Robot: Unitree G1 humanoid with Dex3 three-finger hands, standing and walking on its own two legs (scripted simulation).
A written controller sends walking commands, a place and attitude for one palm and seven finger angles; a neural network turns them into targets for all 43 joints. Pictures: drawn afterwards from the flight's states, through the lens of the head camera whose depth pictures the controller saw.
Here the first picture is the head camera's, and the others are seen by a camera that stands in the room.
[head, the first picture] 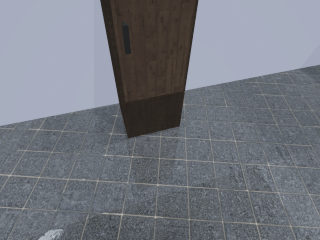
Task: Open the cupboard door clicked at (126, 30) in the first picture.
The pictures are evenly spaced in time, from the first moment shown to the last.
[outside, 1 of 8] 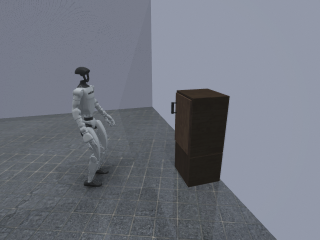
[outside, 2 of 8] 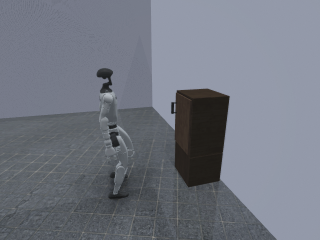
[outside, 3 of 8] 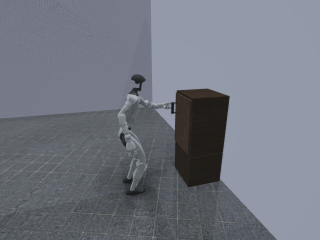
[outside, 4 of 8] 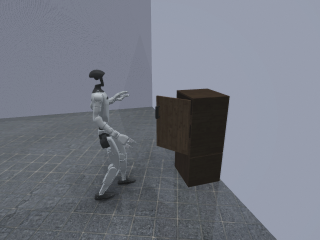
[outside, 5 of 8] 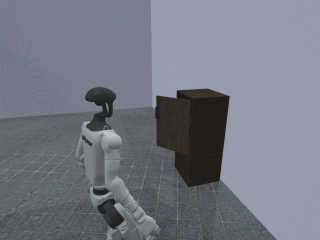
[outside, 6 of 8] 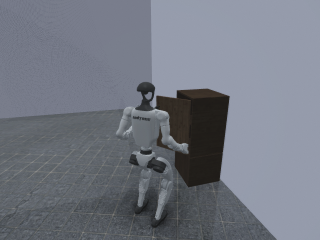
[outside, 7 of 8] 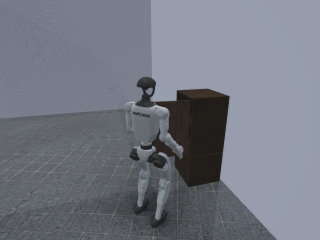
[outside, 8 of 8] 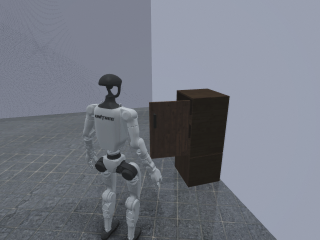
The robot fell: no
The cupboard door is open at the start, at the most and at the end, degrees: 0 85 85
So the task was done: yes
